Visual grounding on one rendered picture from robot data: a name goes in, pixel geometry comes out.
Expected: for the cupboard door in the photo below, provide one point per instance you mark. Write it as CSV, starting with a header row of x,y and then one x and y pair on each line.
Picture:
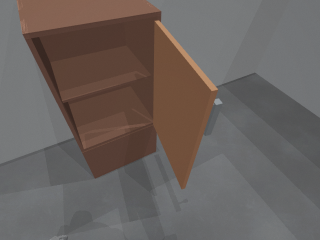
x,y
183,97

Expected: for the handle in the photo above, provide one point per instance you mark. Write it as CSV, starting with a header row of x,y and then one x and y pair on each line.
x,y
213,116

